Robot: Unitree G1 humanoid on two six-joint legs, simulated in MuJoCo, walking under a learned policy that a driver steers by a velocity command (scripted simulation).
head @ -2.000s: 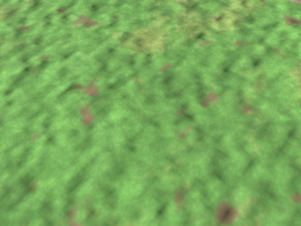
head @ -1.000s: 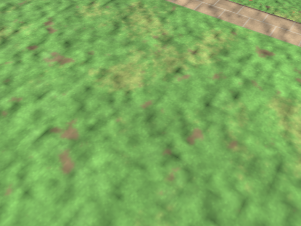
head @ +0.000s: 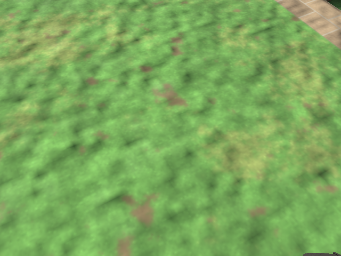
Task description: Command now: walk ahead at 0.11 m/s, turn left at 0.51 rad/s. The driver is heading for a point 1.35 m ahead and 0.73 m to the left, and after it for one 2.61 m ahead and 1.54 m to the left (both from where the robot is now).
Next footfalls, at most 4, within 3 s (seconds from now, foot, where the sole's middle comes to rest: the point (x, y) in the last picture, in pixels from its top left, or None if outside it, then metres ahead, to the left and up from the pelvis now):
0.04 left None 0.17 0.11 -0.77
0.46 right None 0.17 -0.12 -0.77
0.88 left None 0.04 0.12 -0.77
1.34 right None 0.20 -0.05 -0.77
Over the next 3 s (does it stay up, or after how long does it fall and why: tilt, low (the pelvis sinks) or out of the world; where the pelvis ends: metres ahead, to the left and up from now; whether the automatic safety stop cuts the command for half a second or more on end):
stays up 0.23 0.15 0.00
